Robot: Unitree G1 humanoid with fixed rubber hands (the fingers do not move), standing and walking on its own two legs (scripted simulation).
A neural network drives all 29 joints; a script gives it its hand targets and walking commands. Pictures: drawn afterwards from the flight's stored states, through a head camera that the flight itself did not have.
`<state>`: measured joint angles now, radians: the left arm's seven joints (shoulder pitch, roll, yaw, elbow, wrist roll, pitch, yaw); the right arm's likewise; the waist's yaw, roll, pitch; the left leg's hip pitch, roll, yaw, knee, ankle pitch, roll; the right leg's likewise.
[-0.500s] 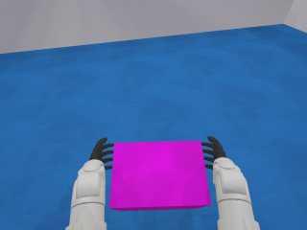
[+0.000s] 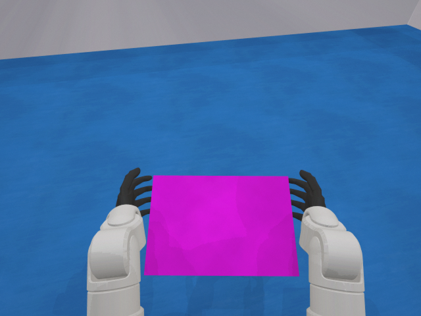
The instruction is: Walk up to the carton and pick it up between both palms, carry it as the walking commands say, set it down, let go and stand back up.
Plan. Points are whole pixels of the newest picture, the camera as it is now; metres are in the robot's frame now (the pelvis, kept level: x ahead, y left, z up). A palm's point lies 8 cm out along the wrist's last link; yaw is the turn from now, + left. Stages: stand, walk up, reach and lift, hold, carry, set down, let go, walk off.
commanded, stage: carry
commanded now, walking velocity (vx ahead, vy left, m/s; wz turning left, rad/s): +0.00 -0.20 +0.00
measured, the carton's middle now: (219, 228) +0.29 -0.01 +0.02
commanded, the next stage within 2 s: none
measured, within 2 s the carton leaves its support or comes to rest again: neither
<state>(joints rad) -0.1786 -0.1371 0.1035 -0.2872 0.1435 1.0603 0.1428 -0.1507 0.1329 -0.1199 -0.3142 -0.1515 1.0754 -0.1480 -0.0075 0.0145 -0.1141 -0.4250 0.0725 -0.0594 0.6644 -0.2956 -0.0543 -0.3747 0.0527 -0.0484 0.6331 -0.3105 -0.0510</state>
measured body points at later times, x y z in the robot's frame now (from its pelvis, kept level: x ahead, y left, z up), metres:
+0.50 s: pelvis -0.02 -0.02 +0.00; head -0.06 -0.02 +0.45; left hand +0.24 +0.15 +0.10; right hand +0.24 -0.17 +0.10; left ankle +0.03 +0.16 -0.72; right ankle +0.01 -0.09 -0.72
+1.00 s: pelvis -0.04 -0.08 +0.01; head -0.04 -0.08 +0.46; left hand +0.22 +0.09 +0.11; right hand +0.23 -0.24 +0.10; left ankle -0.03 +0.09 -0.72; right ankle -0.03 -0.19 -0.72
